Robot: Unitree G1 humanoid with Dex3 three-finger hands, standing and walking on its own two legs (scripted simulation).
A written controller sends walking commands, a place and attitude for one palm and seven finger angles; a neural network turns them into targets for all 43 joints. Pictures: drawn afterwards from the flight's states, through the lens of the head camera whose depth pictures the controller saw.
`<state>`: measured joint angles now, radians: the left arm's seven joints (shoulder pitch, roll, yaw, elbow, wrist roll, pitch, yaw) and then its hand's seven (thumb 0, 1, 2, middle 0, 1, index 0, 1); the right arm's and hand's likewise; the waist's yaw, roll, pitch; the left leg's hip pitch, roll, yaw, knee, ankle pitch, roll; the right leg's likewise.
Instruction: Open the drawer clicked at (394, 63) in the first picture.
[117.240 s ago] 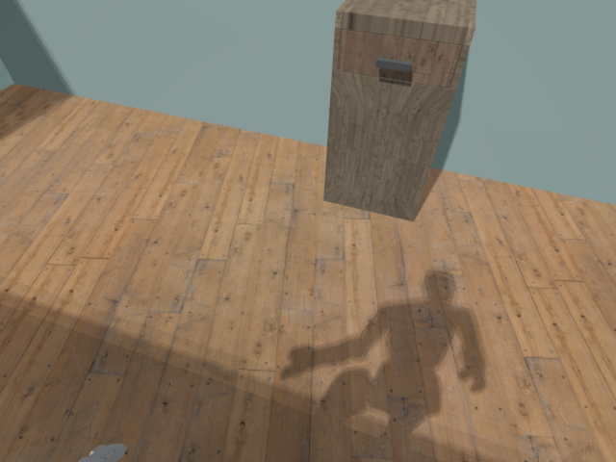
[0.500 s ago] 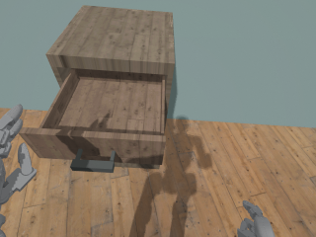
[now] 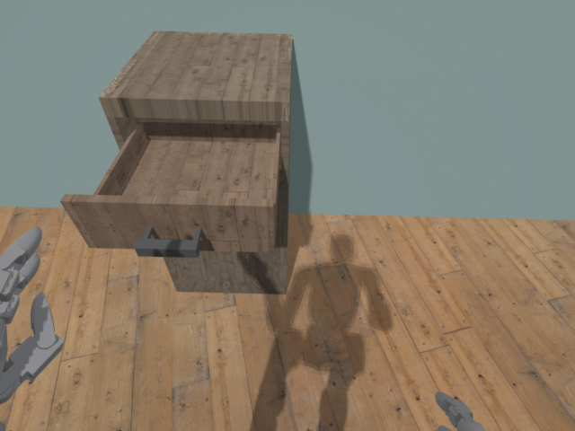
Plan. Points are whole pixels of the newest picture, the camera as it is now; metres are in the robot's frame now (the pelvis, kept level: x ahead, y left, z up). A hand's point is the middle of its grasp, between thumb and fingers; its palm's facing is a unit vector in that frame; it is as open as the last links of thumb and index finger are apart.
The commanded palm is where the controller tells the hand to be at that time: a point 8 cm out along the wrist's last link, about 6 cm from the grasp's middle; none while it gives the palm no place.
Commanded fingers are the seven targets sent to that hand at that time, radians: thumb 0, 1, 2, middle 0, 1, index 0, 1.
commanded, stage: stop stepping back and stand still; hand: left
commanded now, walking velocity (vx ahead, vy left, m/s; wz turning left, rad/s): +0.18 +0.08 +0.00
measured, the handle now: (171, 239) +0.47 +0.25 -0.05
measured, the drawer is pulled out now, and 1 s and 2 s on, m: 0.29 0.29 0.29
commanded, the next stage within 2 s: let the arm hang, fingers relaxed in 0.56 s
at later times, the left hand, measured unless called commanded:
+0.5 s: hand (68, 392) +0.13 +0.21 +0.14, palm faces +0.35 -0.83 -0.43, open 7.4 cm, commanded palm +0.08 +0.25 +0.17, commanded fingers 0.00 0.90 0.90 -0.20 -0.30 -0.20 -0.30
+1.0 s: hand out of the picture +0.04 +0.15 -0.17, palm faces +0.09 -0.98 -0.18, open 7.0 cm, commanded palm none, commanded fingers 0.00 0.90 0.90 -0.20 -0.30 -0.20 -0.30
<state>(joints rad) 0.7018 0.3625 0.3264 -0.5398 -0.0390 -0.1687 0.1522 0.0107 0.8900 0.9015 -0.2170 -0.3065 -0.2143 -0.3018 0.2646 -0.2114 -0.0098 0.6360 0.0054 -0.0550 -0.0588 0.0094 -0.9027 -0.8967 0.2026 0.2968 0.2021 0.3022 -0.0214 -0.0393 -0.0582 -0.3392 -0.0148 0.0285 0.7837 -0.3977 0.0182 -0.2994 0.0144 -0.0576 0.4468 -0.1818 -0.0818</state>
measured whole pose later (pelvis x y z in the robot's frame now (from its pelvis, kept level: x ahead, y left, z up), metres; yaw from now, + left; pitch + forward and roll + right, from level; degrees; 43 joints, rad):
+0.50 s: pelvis -0.05 -0.03 +0.00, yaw +1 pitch +0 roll +2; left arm 0.65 0.33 0.31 -0.51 -0.02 -0.21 0.14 0.01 0.89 0.90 -0.21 -0.31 -0.21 -0.30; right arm 0.24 -0.19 0.00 0.64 0.00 -0.07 -0.03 0.01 -0.90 -0.90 0.20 0.30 0.20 0.30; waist -0.01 -0.04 0.00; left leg -0.38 -0.01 0.05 0.80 -0.32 0.03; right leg -0.24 0.04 -0.08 0.38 -0.16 -0.11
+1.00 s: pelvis -0.02 -0.03 -0.01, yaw +4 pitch -1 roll +0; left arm 0.30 0.17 0.02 0.80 0.00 0.04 0.03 -0.02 0.98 0.90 -0.21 -0.30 -0.21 -0.30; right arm 0.25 -0.15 0.00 0.89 -0.02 0.02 -0.01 0.00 -0.92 -0.90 0.20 0.30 0.20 0.30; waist -0.02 -0.03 0.08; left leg -0.23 0.00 -0.01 0.57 -0.32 -0.01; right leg -0.26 0.05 0.01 0.58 -0.30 -0.04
